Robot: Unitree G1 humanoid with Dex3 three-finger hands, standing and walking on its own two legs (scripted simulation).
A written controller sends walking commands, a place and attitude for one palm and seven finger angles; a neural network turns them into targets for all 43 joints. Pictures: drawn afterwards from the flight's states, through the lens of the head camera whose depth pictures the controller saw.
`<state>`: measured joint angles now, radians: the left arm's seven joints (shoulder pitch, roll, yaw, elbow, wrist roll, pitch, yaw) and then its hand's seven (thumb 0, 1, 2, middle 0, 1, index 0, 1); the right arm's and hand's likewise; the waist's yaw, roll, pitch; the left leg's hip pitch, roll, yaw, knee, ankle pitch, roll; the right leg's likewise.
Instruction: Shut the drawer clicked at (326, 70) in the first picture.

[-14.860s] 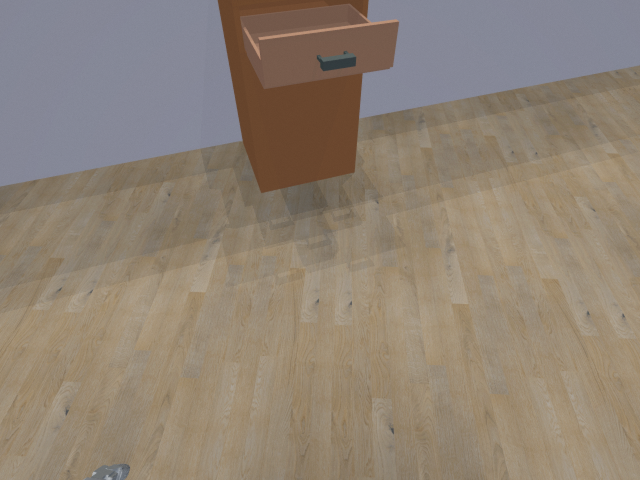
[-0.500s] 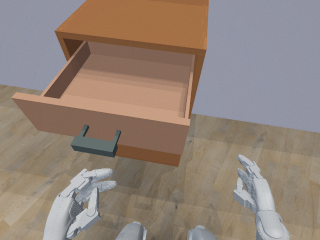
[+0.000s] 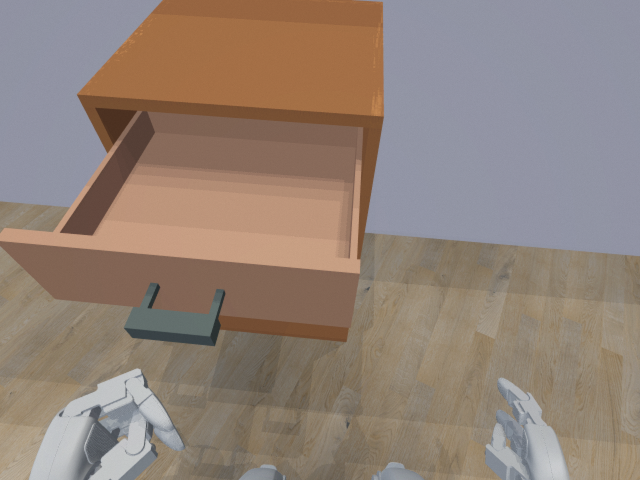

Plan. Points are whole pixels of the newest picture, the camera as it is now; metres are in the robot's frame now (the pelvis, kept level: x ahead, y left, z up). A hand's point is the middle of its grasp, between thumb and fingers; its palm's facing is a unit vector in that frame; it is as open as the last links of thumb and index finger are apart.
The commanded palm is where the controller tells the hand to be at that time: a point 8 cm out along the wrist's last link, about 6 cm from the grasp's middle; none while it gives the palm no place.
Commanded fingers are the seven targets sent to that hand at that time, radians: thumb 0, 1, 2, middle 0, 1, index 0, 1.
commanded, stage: raise the hand and make a fist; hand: left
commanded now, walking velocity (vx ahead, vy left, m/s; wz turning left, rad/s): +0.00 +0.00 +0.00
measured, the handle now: (180, 309) +0.31 +0.20 +0.03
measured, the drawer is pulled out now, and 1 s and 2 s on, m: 0.27 0.27 0.27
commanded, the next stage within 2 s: bring the fist close to the handle in 0.88 s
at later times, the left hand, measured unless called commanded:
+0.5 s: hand (116, 448) +0.14 +0.18 +0.12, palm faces +0.03 -1.00 -0.09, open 3.2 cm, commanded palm +0.08 +0.23 +0.14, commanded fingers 0.00 0.90 0.90 -1.40 -1.60 -1.40 -1.60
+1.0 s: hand (118, 452) +0.14 +0.18 +0.12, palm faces +0.03 -1.00 -0.09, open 3.2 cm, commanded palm +0.09 +0.23 +0.13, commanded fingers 0.00 0.90 0.90 -1.40 -1.60 -1.40 -1.60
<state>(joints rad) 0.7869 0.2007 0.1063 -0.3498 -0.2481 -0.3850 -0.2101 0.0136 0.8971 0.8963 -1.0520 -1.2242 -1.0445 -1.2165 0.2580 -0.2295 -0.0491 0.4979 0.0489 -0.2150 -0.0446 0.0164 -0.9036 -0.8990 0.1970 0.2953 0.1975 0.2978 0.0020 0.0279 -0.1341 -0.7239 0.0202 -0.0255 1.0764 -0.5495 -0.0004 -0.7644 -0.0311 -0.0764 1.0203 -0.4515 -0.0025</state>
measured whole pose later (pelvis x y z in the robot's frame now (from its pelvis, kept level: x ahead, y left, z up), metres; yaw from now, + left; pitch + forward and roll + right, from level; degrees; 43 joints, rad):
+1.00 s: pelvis +0.01 +0.00 +0.02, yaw +0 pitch +6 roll -2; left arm 0.80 0.23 0.15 -0.42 -0.27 -0.27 -0.26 0.01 0.90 0.90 -1.40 -1.60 -1.40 -1.60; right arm 0.24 -0.21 0.02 0.51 0.06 -0.33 -0.05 0.01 -0.90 -0.90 0.20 0.30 0.20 0.30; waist 0.04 0.05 -0.12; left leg -0.53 0.02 -0.03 0.94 -0.50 0.00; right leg -0.57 -0.02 -0.08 0.88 -0.41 0.00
